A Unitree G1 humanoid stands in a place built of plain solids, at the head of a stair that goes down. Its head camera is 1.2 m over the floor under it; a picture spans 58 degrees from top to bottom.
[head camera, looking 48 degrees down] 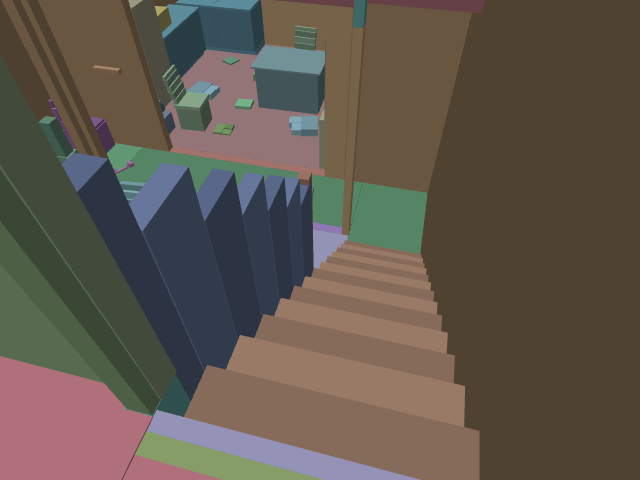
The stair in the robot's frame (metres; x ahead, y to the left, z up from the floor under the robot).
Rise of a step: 0.21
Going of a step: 0.24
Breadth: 0.92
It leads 14 degrees to the right of straight ahead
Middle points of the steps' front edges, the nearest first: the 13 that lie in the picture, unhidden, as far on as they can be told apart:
0.34 0.00 0.00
0.57 -0.05 -0.20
0.81 -0.11 -0.41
1.04 -0.17 -0.62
1.27 -0.23 -0.82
1.51 -0.28 -1.03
1.74 -0.34 -1.23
1.97 -0.40 -1.44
2.21 -0.46 -1.64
2.44 -0.52 -1.85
2.67 -0.57 -2.05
2.91 -0.63 -2.26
3.14 -0.69 -2.46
